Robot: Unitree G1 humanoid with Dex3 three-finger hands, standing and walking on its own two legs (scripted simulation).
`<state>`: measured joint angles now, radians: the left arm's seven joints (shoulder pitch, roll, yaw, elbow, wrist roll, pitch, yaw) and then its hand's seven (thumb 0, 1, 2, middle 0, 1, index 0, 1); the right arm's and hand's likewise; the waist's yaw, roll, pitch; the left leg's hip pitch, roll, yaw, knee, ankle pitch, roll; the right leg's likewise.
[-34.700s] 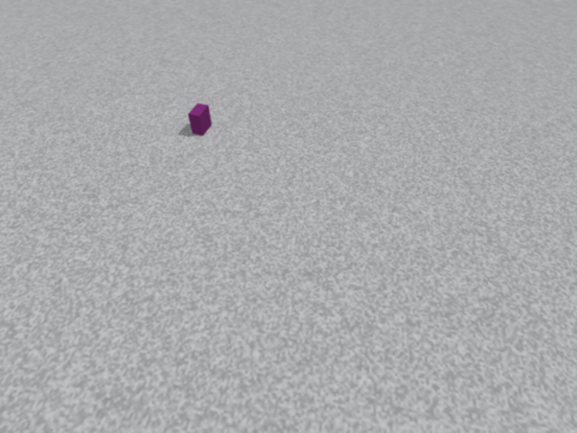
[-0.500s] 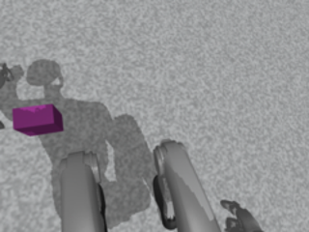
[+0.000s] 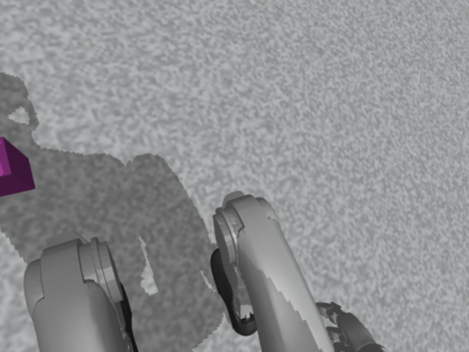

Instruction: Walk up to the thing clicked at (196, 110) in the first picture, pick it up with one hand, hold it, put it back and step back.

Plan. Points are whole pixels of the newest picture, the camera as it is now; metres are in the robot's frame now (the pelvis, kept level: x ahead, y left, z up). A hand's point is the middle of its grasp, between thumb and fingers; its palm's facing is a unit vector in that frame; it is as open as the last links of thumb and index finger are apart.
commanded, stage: home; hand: left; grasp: from above
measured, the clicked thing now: out of the picture +0.47 +0.33 -0.26
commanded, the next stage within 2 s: none
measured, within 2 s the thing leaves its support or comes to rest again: neither
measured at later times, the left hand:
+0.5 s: hand out of the picture +0.37 +0.33 +0.05, palm faces -0.20 -0.65 -0.74, open 8.2 cm
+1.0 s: hand out of the picture +0.26 +0.24 +0.25, palm faces +0.21 -0.94 -0.27, open 7.4 cm
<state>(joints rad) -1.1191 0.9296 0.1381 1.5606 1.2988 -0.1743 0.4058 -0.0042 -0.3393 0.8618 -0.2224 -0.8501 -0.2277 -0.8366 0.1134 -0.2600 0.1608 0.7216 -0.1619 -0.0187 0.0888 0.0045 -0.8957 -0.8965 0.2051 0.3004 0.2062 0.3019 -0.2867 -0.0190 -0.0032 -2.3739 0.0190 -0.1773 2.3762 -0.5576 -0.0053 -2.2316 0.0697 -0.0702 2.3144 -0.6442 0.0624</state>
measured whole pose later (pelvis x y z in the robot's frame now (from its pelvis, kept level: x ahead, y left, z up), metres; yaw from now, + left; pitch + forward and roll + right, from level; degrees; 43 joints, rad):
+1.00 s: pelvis +0.07 +0.00 +0.33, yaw +10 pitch +18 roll -4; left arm 0.22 0.28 0.09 0.11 -0.03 0.41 0.07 0.01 0.90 0.89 -0.20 -0.30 -0.21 -0.30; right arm 0.22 -0.20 0.07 0.55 0.04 -0.10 -0.12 0.01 -0.90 -0.90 0.21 0.30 0.21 0.30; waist -0.07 0.05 -0.18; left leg -1.10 0.04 -0.09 1.30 -0.52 -0.02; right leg -0.99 0.02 -0.05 1.24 -0.56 0.02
